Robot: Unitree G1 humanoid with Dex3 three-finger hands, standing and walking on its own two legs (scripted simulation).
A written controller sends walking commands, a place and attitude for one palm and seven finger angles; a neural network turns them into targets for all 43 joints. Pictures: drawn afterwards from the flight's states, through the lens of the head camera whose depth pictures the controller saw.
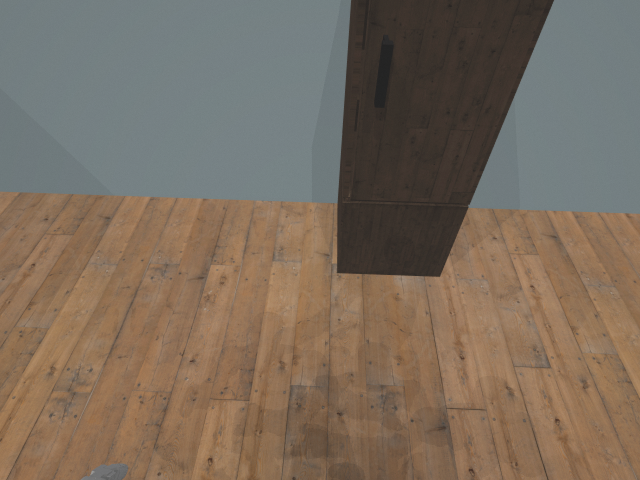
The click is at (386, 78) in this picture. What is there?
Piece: cupboard door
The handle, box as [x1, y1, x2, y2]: [374, 35, 393, 107]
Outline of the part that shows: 387,35 383,35 374,100 374,105 376,107 383,107 393,46 392,41 388,39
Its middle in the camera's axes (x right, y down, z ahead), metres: +0.14 -0.39 +0.89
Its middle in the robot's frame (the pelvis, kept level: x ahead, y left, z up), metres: +0.94 -0.09 +0.08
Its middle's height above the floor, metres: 0.84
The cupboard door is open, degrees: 0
